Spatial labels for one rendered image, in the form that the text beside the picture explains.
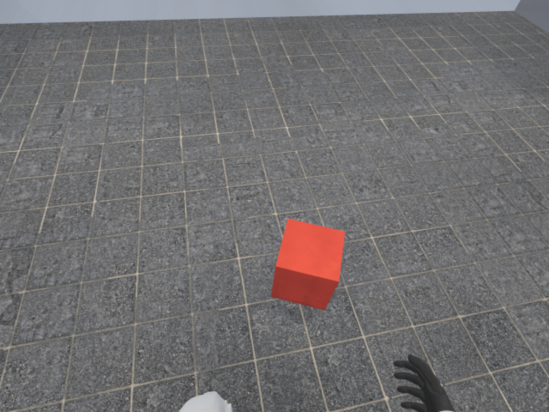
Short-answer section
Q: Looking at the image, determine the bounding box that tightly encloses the right robot hand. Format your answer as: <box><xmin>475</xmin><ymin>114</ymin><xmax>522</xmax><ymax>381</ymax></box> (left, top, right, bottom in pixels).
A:
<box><xmin>394</xmin><ymin>354</ymin><xmax>455</xmax><ymax>412</ymax></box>

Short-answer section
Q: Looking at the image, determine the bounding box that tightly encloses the left robot thigh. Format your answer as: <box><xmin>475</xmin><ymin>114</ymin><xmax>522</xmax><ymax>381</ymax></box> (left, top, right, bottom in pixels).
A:
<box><xmin>179</xmin><ymin>393</ymin><xmax>232</xmax><ymax>412</ymax></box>

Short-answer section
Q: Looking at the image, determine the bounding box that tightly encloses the carton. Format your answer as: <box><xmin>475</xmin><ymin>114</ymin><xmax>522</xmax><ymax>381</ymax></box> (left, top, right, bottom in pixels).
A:
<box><xmin>271</xmin><ymin>219</ymin><xmax>345</xmax><ymax>310</ymax></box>

